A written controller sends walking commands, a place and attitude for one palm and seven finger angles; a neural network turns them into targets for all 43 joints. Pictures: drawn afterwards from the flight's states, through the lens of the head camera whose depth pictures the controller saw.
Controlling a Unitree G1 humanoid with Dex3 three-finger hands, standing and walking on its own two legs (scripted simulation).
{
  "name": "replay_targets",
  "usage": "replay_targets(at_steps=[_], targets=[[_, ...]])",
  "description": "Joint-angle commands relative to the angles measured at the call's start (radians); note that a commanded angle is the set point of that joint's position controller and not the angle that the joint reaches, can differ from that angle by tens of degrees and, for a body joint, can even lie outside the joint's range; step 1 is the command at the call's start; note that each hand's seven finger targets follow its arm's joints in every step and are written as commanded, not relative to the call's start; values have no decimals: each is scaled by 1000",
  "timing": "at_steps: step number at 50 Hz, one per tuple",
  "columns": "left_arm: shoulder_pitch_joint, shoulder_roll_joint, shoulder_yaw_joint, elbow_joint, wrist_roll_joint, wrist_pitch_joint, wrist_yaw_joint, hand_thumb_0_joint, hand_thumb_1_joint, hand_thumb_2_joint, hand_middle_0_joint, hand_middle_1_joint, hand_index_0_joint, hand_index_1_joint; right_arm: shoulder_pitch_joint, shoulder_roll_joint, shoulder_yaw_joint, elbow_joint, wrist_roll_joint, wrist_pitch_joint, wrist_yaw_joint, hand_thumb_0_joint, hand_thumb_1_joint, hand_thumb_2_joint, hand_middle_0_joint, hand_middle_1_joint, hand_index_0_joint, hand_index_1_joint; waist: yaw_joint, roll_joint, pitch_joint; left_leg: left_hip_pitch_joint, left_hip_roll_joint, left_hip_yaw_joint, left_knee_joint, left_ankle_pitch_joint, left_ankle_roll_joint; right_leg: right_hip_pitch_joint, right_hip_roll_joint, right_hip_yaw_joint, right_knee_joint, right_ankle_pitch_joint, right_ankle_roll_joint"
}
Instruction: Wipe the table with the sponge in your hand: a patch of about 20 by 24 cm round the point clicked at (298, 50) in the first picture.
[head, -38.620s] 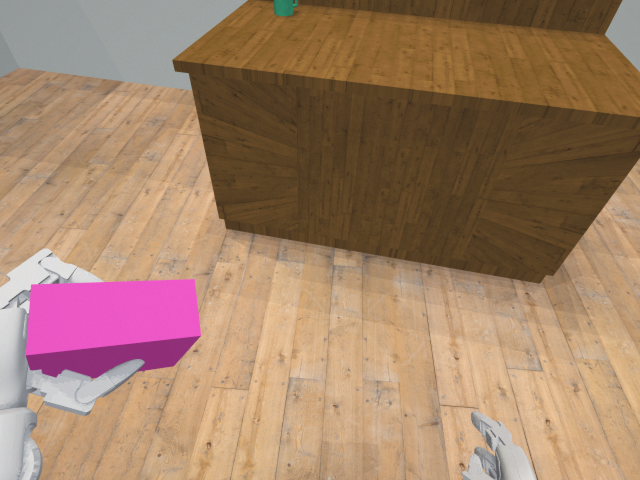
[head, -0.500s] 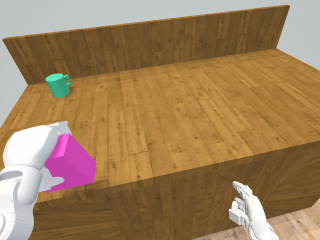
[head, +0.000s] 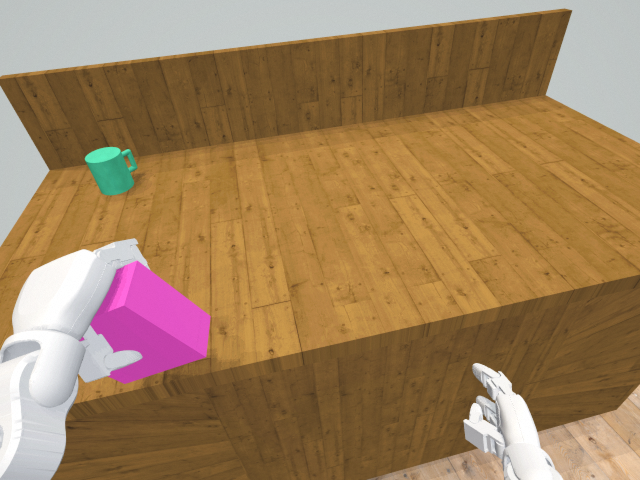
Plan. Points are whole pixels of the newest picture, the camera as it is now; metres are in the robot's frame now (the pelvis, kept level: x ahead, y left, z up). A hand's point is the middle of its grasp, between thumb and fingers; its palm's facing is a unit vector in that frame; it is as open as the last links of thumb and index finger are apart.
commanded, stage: step back with the hand held close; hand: left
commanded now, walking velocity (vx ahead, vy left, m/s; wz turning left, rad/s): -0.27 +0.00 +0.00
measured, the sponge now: (144, 335) +0.21 +0.26 +0.11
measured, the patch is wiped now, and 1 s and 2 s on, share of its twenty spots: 1.00 1.00 1.00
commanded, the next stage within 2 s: stop stepping back and stand still in 1.38 s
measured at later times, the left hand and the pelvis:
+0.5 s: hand (127, 295) +0.20 +0.24 +0.20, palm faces +0.35 -0.80 -0.48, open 9.9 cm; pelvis -0.02 +0.01 -0.01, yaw +0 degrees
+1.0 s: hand (77, 334) +0.14 +0.24 +0.21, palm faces +0.45 -0.80 -0.39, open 9.9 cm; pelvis -0.08 +0.01 -0.02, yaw +1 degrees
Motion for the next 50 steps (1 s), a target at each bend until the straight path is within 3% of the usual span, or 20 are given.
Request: replay_targets(at_steps=[1,2,3,4,5,6,11,14,16,19,26,33,38,41,44,46,47,48,49,50], targets=[[-129,87,341,-200,-636,-349,132,0,100,1300,-1200,-1600,-1200,-1600,41,-56,-25,-229,-23,-75,-2,0,-900,-900,200,300,200,300,-126,-431,29,45,-65,3,274,-195,53,-415,-154,178,-288,-195,-77],[-116,88,354,-328,-646,-388,145,0,100,1300,-1200,-1600,-1200,-1600,55,-54,-22,-232,-28,-73,4,0,-900,-900,200,300,200,300,-137,-371,-88,49,-46,22,275,-116,50,-328,-186,152,-201,-1,-84],[-97,98,387,-407,-664,-417,158,0,100,1300,-1200,-1600,-1200,-1600,51,-63,-25,-233,-32,-74,3,0,-900,-900,200,300,200,300,-151,-218,-131,33,-25,29,198,-72,50,-271,-200,124,-110,131,-80],[-104,128,429,-495,-683,-452,174,0,100,1300,-1200,-1600,-1200,-1600,36,-86,-26,-236,-38,-81,2,0,-900,-900,200,300,200,300,-147,-8,-151,37,7,-7,75,-74,60,-243,-173,111,-19,156,-64],[-18,84,444,-478,-687,-472,187,0,100,1300,-1200,-1600,-1200,-1600,48,-105,-39,-237,-44,-87,2,0,-900,-900,200,300,200,300,-129,152,-143,-29,53,-93,-44,-62,79,-195,-108,58,68,143,-40],[1,74,465,-508,-685,-489,195,0,100,1300,-1200,-1600,-1200,-1600,52,-128,-54,-249,-44,-91,11,0,-900,-900,200,300,200,300,-113,214,-149,-81,101,-182,-115,13,102,-148,-45,22,130,124,-14],[117,34,488,-417,-687,-532,197,0,100,1300,-1200,-1600,-1200,-1600,72,-101,-70,-220,-43,-111,25,0,-900,-900,200,300,200,300,-126,31,-168,-33,102,-180,-47,384,96,-145,-10,18,35,118,7],[158,26,484,-391,-686,-543,197,0,100,1300,-1200,-1600,-1200,-1600,63,-101,-83,-206,-30,-110,24,0,-900,-900,200,300,200,300,-144,-76,-210,-71,78,-123,30,321,70,-62,-84,56,-1,375,-11],[193,29,486,-381,-687,-551,202,0,100,1300,-1200,-1600,-1200,-1600,70,-93,-89,-201,-26,-105,24,0,-900,-900,200,300,200,300,-153,-110,-212,-102,67,-92,60,225,59,-85,-134,80,22,414,-20],[212,67,514,-458,-689,-568,217,0,100,1300,-1200,-1600,-1200,-1600,59,-91,-94,-202,-26,-108,19,0,-900,-900,200,300,200,300,-158,-85,-220,-123,56,-85,51,92,56,-125,-161,96,42,350,-28],[208,70,547,-496,-680,-588,237,0,100,1300,-1200,-1600,-1200,-1600,70,-100,-103,-200,-33,-138,15,0,-900,-900,200,300,200,300,-152,6,-165,-226,78,-141,-57,-161,81,-182,-72,62,84,101,-3],[72,39,489,-376,-672,-578,235,0,100,1300,-1200,-1600,-1200,-1600,89,-99,-101,-183,-25,-143,15,0,-900,-900,200,300,200,300,-173,-130,-96,-208,31,-80,123,-326,60,-347,-145,145,-42,-97,-36],[38,27,463,-423,-669,-571,231,0,100,1300,-1200,-1600,-1200,-1600,60,-108,-94,-210,-24,-142,20,0,-900,-900,200,300,200,300,-170,-26,-78,-257,66,-145,-5,-387,81,-344,-87,86,70,-109,-14],[10,20,475,-462,-649,-575,233,0,100,1300,-1200,-1600,-1200,-1600,51,-118,-102,-214,-35,-154,27,0,-900,-900,200,300,200,300,-164,168,-87,-386,195,-295,-241,-533,137,-216,25,32,333,-157,27],[-4,39,489,-459,-650,-579,228,0,100,1300,-1200,-1600,-1200,-1600,75,-101,-107,-203,-37,-167,41,0,-900,-900,200,300,200,300,-151,95,-123,-293,188,-231,-134,-228,138,-187,21,59,239,-106,23],[32,27,479,-429,-653,-588,220,0,100,1300,-1200,-1600,-1200,-1600,70,-88,-97,-195,-40,-163,48,0,-900,-900,200,300,200,300,-146,-5,-128,-286,132,-163,65,-192,99,-142,-38,100,8,86,-8],[26,44,479,-435,-651,-589,219,0,100,1300,-1200,-1600,-1200,-1600,69,-71,-95,-192,-38,-155,48,0,-900,-900,200,300,200,300,-159,-167,-118,-342,45,-70,216,-371,52,-165,-141,207,-67,140,-51],[35,48,469,-430,-665,-586,224,0,100,1300,-1200,-1600,-1200,-1600,83,-71,-107,-170,-22,-146,45,0,-900,-900,200,300,200,300,-166,-340,-114,-235,-43,24,519,-329,4,-352,-304,358,-185,20,-127],[76,51,471,-426,-675,-576,227,0,100,1300,-1200,-1600,-1200,-1600,67,-59,-109,-140,-26,-133,50,0,-900,-900,200,300,200,300,-160,-346,-166,-186,-44,24,759,-289,-8,-377,-390,396,-213,199,-190],[103,35,454,-436,-676,-568,221,0,100,1300,-1200,-1600,-1200,-1600,52,-18,-80,-143,-31,-122,56,0,-900,-900,200,300,200,300,-180,-274,-169,-225,-6,-4,787,-289,-4,-335,-387,356,-143,381,-185]])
